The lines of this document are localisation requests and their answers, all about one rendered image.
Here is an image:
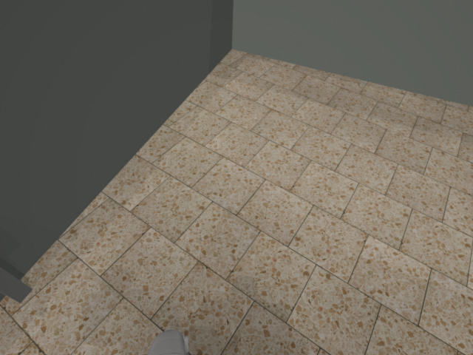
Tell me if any left robot thigh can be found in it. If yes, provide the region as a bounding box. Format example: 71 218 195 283
147 331 188 355

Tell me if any panel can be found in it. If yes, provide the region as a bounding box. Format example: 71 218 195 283
0 267 32 303

